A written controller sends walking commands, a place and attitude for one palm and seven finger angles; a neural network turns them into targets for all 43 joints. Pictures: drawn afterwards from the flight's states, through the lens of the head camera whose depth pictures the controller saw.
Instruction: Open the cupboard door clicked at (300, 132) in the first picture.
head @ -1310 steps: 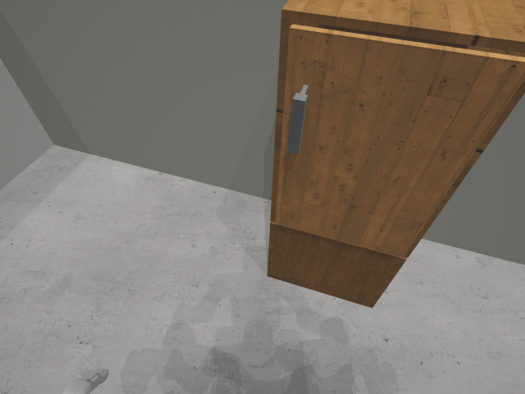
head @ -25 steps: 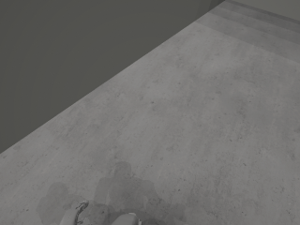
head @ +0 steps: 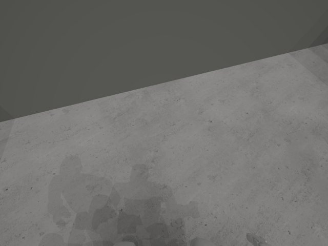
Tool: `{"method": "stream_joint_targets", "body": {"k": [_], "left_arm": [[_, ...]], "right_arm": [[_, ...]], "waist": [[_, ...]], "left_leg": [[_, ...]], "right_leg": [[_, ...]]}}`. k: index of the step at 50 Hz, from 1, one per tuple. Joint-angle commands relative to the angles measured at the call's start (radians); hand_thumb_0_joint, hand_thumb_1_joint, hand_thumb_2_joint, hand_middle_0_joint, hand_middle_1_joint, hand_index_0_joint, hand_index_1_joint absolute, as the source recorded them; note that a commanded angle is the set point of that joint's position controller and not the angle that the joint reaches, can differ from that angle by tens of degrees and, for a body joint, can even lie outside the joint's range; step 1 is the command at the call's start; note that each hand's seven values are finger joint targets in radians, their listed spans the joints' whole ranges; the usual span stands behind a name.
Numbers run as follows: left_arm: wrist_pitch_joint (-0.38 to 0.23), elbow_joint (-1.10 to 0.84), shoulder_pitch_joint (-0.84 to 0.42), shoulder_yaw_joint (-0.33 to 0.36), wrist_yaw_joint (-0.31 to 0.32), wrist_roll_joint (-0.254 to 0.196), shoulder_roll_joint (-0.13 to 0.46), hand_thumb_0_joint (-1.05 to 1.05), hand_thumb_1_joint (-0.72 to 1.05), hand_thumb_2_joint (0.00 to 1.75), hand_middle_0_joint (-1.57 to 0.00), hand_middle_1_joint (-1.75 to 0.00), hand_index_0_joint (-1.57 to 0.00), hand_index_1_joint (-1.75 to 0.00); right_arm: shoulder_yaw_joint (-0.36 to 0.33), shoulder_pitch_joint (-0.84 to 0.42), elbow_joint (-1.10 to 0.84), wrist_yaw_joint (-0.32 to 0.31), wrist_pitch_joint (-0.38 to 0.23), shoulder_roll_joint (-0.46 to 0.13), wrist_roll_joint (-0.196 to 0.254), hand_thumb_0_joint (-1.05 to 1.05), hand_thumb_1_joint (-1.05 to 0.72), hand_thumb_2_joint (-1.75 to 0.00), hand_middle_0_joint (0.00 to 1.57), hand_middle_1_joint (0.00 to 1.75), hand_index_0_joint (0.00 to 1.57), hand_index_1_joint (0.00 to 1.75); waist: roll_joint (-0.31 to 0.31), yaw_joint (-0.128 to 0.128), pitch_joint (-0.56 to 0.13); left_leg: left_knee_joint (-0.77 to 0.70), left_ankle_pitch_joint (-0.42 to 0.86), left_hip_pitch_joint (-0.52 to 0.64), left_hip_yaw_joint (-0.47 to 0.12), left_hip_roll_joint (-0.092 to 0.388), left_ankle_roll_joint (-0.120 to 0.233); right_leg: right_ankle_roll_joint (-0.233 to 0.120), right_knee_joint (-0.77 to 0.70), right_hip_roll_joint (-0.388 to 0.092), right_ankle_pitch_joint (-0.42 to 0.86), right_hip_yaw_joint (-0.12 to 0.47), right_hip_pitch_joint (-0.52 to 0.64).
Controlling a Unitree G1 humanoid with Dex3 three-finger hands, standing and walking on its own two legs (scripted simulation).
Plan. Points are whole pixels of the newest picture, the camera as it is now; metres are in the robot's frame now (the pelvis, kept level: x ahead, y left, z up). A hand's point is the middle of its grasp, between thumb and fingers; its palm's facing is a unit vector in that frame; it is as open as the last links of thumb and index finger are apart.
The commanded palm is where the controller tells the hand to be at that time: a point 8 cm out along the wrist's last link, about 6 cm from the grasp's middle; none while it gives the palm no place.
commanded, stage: turn to face it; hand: left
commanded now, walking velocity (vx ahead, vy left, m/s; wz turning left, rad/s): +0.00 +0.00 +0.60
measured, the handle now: out of the picture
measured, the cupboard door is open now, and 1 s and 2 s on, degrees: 40 40 40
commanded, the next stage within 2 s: take the last steps up to it in 1.92 s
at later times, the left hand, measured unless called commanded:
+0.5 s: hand out of the picture +0.06 +0.16 -0.13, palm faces +0.27 -0.93 -0.26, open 7.4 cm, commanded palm none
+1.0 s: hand out of the picture -0.04 +0.22 -0.16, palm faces +0.58 -0.78 -0.24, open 7.4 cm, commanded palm none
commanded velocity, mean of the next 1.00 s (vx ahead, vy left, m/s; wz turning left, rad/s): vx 0.00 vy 0.00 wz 0.60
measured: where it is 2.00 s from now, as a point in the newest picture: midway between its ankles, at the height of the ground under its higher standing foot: outside the picture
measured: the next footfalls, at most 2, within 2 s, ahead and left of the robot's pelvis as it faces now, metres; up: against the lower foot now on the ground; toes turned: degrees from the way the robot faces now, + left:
right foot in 0.32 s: +0.07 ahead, -0.14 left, +0.00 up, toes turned +9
left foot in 0.76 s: +0.01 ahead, +0.09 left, +0.00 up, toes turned +33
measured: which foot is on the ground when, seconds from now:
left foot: down 0.00-0.32, up 0.34-0.74, down 0.76-1.00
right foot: up 0.00-0.30, down 0.32-0.74, up 0.76-1.00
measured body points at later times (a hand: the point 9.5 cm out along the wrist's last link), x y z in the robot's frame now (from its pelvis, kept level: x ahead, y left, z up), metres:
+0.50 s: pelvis +0.02 -0.05 +0.02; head +0.08 -0.06 +0.46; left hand +0.05 +0.21 -0.11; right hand +0.15 -0.29 -0.14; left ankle -0.05 +0.08 -0.63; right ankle +0.03 -0.15 -0.72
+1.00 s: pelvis +0.02 -0.01 +0.01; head +0.04 +0.04 +0.46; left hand -0.07 +0.26 -0.14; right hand +0.24 -0.16 -0.11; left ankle -0.02 +0.07 -0.72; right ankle +0.10 -0.16 -0.65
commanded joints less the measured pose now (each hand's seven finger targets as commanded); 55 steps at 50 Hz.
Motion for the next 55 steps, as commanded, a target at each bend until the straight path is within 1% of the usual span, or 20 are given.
{"method": "stream_joint_targets", "body": {"k": [1,7,11,13,14,15,16,17,19,22,31,34,35,36,37,38,39,41,44,55], "left_arm": [[-0.038,-0.1,-0.032,0.005,-0.007,0.0,0.053,0.0,0.9,0.9,-0.2,-0.3,-0.2,-0.3],[-0.045,-0.128,-0.081,-0.006,0.0,-0.009,0.028,0.0,0.9,0.9,-0.2,-0.3,-0.2,-0.3],[-0.055,-0.139,-0.058,-0.008,0.002,-0.016,0.019,0.0,0.9,0.9,-0.2,-0.3,-0.2,-0.3],[-0.064,-0.126,-0.008,-0.003,0.005,-0.019,0.025,0.0,0.9,0.9,-0.2,-0.3,-0.2,-0.3],[-0.073,-0.116,0.042,0.003,0.009,-0.018,0.044,0.0,0.9,0.9,-0.2,-0.3,-0.2,-0.3],[-0.085,-0.109,0.084,0.018,0.016,-0.005,0.115,0.0,0.9,0.9,-0.2,-0.3,-0.2,-0.3],[-0.086,-0.108,0.096,0.031,0.022,0.005,0.19,0.0,0.9,0.9,-0.2,-0.3,-0.2,-0.3],[-0.084,-0.108,0.083,0.018,0.023,-0.002,0.174,0.0,0.9,0.9,-0.2,-0.3,-0.2,-0.3],[-0.087,-0.125,-0.027,-0.003,0.026,-0.008,0.081,0.0,0.9,0.9,-0.2,-0.3,-0.2,-0.3],[-0.087,-0.138,-0.042,-0.01,0.024,-0.009,0.057,0.0,0.9,0.9,-0.2,-0.3,-0.2,-0.3],[-0.084,-0.087,0.086,0.019,0.019,0.004,0.119,0.0,0.9,0.9,-0.2,-0.3,-0.2,-0.3],[-0.081,-0.082,0.073,0.026,0.013,0.003,0.139,0.0,0.9,0.9,-0.2,-0.3,-0.2,-0.3],[-0.08,-0.082,0.056,0.026,0.01,-0.001,0.138,0.0,0.9,0.9,-0.2,-0.3,-0.2,-0.3],[-0.077,-0.093,0.04,0.025,0.005,-0.01,0.131,0.0,0.9,0.9,-0.2,-0.3,-0.2,-0.3],[-0.069,-0.13,0.024,0.014,-0.004,-0.018,0.064,0.0,0.9,0.9,-0.2,-0.3,-0.2,-0.3],[-0.06,-0.174,-0.055,-0.006,0.002,-0.015,0.021,0.0,0.9,0.9,-0.2,-0.3,-0.2,-0.3],[-0.048,-0.183,-0.068,-0.003,0.009,-0.008,0.048,0.0,0.9,0.9,-0.2,-0.3,-0.2,-0.3],[-0.043,-0.145,-0.085,0.004,0.008,-0.003,0.038,0.0,0.9,0.9,-0.2,-0.3,-0.2,-0.3],[-0.036,-0.104,-0.028,0.006,-0.005,0.0,0.044,0.0,0.9,0.9,-0.2,-0.3,-0.2,-0.3],[-0.049,-0.149,-0.089,-0.005,0.001,-0.009,0.028,0.0,0.9,0.9,-0.2,-0.3,-0.2,-0.3]], "right_arm": [[-0.046,0.045,-0.052,-0.03,-0.017,-0.206,-0.001,0.0,-0.9,-0.9,0.2,0.3,0.2,0.3],[-0.053,0.108,-0.036,-0.029,-0.017,-0.214,-0.004,0.0,-0.9,-0.9,0.2,0.3,0.2,0.3],[-0.06,0.072,-0.048,-0.027,-0.007,-0.212,-0.005,0.0,-0.9,-0.9,0.2,0.3,0.2,0.3],[-0.064,0.047,-0.053,-0.026,-0.004,-0.204,0.001,0.0,-0.9,-0.9,0.2,0.3,0.2,0.3],[-0.062,0.031,-0.059,-0.024,-0.005,-0.188,0.008,0.0,-0.9,-0.9,0.2,0.3,0.2,0.3],[-0.058,0.042,-0.065,-0.016,-0.008,-0.137,0.019,0.0,-0.9,-0.9,0.2,0.3,0.2,0.3],[-0.053,0.033,-0.087,-0.014,-0.01,-0.09,0.019,0.0,-0.9,-0.9,0.2,0.3,0.2,0.3],[-0.058,0.028,-0.074,-0.011,-0.002,-0.138,0.008,0.0,-0.9,-0.9,0.2,0.3,0.2,0.3],[-0.061,0.053,-0.026,-0.003,0.019,-0.127,0.003,0.0,-0.9,-0.9,0.2,0.3,0.2,0.3],[-0.048,0.045,-0.013,0.013,0.031,-0.091,0.006,0.0,-0.9,-0.9,0.2,0.3,0.2,0.3],[-0.026,-0.071,-0.041,0.021,0.017,-0.059,0.012,0.0,-0.9,-0.9,0.2,0.3,0.2,0.3],[-0.029,-0.024,-0.037,0.017,0.009,-0.075,0.013,0.0,-0.9,-0.9,0.2,0.3,0.2,0.3],[-0.034,0.018,-0.031,0.017,0.006,-0.091,0.01,0.0,-0.9,-0.9,0.2,0.3,0.2,0.3],[-0.047,0.093,-0.015,0.016,0.0,-0.133,0.006,0.0,-0.9,-0.9,0.2,0.3,0.2,0.3],[-0.077,0.16,-0.007,0.008,-0.008,-0.253,-0.004,0.0,-0.9,-0.9,0.2,0.3,0.2,0.3],[-0.089,0.227,0.004,-0.006,-0.002,-0.319,0.001,0.0,-0.9,-0.9,0.2,0.3,0.2,0.3],[-0.079,0.216,0.007,-0.011,0.001,-0.304,0.0,0.0,-0.9,-0.9,0.2,0.3,0.2,0.3],[-0.065,0.112,-0.031,-0.028,-0.006,-0.247,-0.005,0.0,-0.9,-0.9,0.2,0.3,0.2,0.3],[-0.046,0.045,-0.048,-0.029,-0.017,-0.211,-0.002,0.0,-0.9,-0.9,0.2,0.3,0.2,0.3],[-0.057,0.093,-0.038,-0.023,-0.009,-0.206,-0.006,0.0,-0.9,-0.9,0.2,0.3,0.2,0.3]], "waist": [[0.232,-0.024,-0.12],[0.185,-0.046,-0.168],[0.257,-0.033,-0.176],[0.242,-0.004,-0.178],[0.203,0.025,-0.191],[0.01,0.045,-0.226],[-0.234,0.056,-0.194],[-0.153,0.046,-0.17],[-0.139,-0.019,-0.108],[-0.098,-0.033,-0.104],[-0.125,0.038,-0.125],[-0.125,0.008,-0.143],[-0.109,-0.022,-0.157],[-0.022,-0.07,-0.201],[0.274,-0.111,-0.241],[0.382,-0.14,-0.254],[0.254,-0.118,-0.243],[0.265,-0.078,-0.161],[0.211,-0.024,-0.113],[0.256,-0.042,-0.14]], "left_leg": [[-0.288,0.489,0.165,-0.284,0.242,0.116],[-0.242,0.57,0.232,-0.337,0.235,0.14],[-0.197,0.591,0.163,-0.38,0.207,0.124],[-0.153,0.548,0.083,-0.39,0.171,0.092],[-0.105,0.445,0.005,-0.374,0.135,0.055],[0.035,0.201,-0.157,-0.281,0.047,-0.009],[0.295,-0.271,-0.309,-0.089,-0.089,-0.082],[0.502,-0.304,-0.287,-0.134,-0.027,-0.073],[0.64,-0.162,-0.292,-0.134,0.018,-0.091],[0.605,-0.064,-0.266,-0.077,0.032,-0.107],[0.168,-0.131,-0.165,0.048,0.028,-0.099],[0.021,-0.047,-0.03,0.082,0.004,-0.077],[-0.079,0.032,0.066,0.081,-0.002,-0.067],[-0.175,0.189,0.226,0.04,0.025,-0.044],[-0.215,0.484,0.398,-0.319,0.281,0.079],[-0.242,0.832,0.392,-0.511,0.437,0.205],[-0.235,0.724,0.353,-0.436,0.447,0.229],[-0.274,0.512,0.217,-0.386,0.335,0.172],[-0.296,0.479,0.154,-0.28,0.24,0.117],[-0.251,0.441,0.151,-0.387,0.207,0.133]], "right_leg": [[0.023,0.095,0.014,0.117,0.082,-0.142],[0.03,-0.109,0.06,0.077,0.079,-0.087],[0.016,-0.341,0.111,0.074,0.052,0.065],[0.006,-0.502,0.129,0.197,0.038,0.204],[-0.001,-0.644,0.102,0.309,0.053,0.329],[-0.046,-0.754,-0.065,0.373,0.206,0.512],[-0.174,-0.773,-0.346,0.569,0.462,0.536],[-0.239,-0.755,-0.388,0.603,0.426,0.409],[-0.207,-0.743,-0.253,0.631,0.277,0.347],[-0.158,-0.718,-0.181,0.704,0.079,0.342],[-0.174,-0.628,-0.245,0.875,-0.023,0.471],[-0.145,-0.553,-0.251,0.864,-0.056,0.407],[-0.115,-0.48,-0.237,0.825,-0.093,0.357],[-0.076,-0.341,-0.216,0.719,-0.129,0.25],[-0.002,-0.101,-0.071,0.163,-0.156,-0.036],[0.015,0.056,0.006,-0.205,-0.043,-0.163],[-0.006,0.102,-0.018,-0.169,0.048,-0.161],[0.008,0.123,-0.017,-0.026,0.074,-0.162],[0.022,0.111,0.006,0.119,0.08,-0.132],[0.024,-0.24,0.087,0.077,0.067,-0.007]]}}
